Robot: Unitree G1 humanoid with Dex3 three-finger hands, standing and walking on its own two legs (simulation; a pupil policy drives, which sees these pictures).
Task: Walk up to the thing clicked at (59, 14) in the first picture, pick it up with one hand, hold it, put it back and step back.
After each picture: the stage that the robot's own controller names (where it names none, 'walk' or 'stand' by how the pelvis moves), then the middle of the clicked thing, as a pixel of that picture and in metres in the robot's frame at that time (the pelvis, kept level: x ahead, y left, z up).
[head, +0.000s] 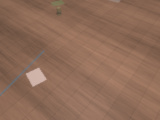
stand; (59, 11) +2.09 +0.39 -0.72
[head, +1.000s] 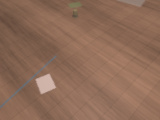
walk; (75, 13) +1.97 +0.27 -0.71
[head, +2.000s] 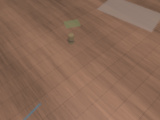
walk; (71, 38) +1.34 +0.23 -0.70
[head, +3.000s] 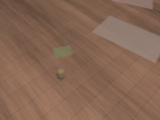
walk; (61, 74) +0.87 +0.21 -0.70
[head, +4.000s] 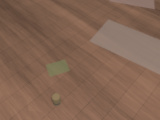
walk; (56, 99) +0.58 +0.21 -0.69
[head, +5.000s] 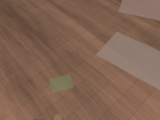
stand; out of the picture +0.43 +0.17 -0.71
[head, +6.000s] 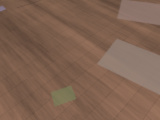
stand; out of the picture +0.37 +0.18 -0.72
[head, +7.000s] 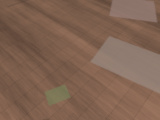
stand; out of the picture +0.37 +0.20 -0.72
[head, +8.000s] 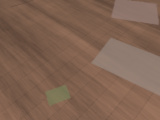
stand; out of the picture +0.37 +0.21 -0.73
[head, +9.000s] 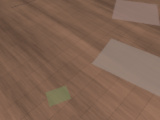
stand; out of the picture +0.37 +0.21 -0.73
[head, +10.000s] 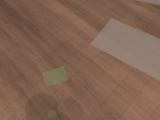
go down; (53, 116) +0.40 +0.20 -0.69
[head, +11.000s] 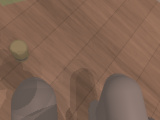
go down; (20, 51) +0.46 +0.23 -0.28
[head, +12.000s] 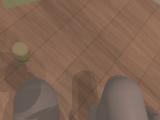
close in; (21, 53) +0.46 +0.22 -0.28
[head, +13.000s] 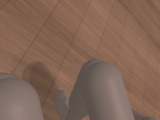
close in; out of the picture +0.45 +0.26 -0.22
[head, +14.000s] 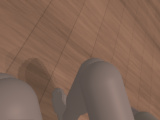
close; out of the picture +0.44 +0.26 -0.23
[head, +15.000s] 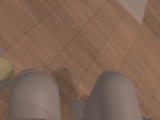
lift; out of the picture +0.33 +0.24 -0.15
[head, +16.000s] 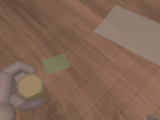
lift; (33, 92) +0.30 +0.17 +0.02
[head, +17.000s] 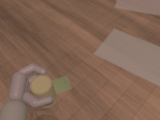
hold; (44, 92) +0.31 +0.14 +0.02
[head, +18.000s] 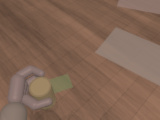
hold; (43, 94) +0.31 +0.15 +0.01
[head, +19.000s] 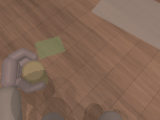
crouch; (36, 76) +0.37 +0.16 -0.05
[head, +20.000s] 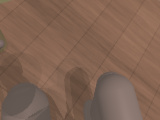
lower; out of the picture +0.47 +0.24 -0.10
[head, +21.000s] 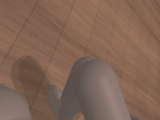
lower; out of the picture +0.44 +0.24 -0.23
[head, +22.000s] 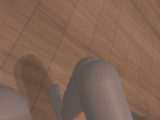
lower; out of the picture +0.44 +0.25 -0.23
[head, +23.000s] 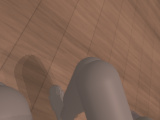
lower; out of the picture +0.44 +0.25 -0.23
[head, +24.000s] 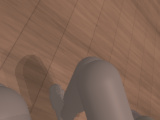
lower; out of the picture +0.44 +0.26 -0.23
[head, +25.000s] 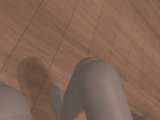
open; out of the picture +0.44 +0.23 -0.24
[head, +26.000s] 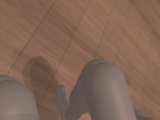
stand; out of the picture +0.43 +0.21 -0.24
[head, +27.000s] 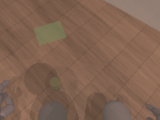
walk; (55, 84) +0.42 +0.14 -0.48
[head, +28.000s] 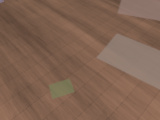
stand; out of the picture +0.38 +0.13 -0.66
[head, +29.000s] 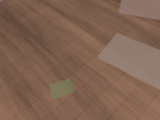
stand; out of the picture +0.36 +0.13 -0.66
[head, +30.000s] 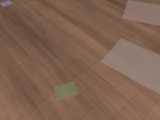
stand; out of the picture +0.38 +0.12 -0.71
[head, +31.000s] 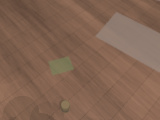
walk; (65, 106) +0.43 +0.08 -0.70
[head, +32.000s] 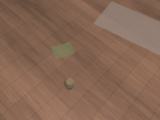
walk; (69, 84) +0.62 +0.09 -0.70
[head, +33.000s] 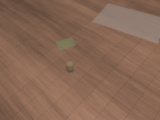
walk; (70, 67) +0.93 +0.21 -0.70
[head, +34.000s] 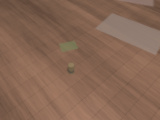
stand; (71, 68) +1.00 +0.14 -0.72
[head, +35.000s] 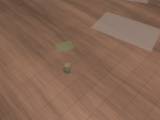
stand; (67, 68) +1.00 +0.17 -0.72
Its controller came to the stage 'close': yes
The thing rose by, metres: 0.72
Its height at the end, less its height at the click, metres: +0.00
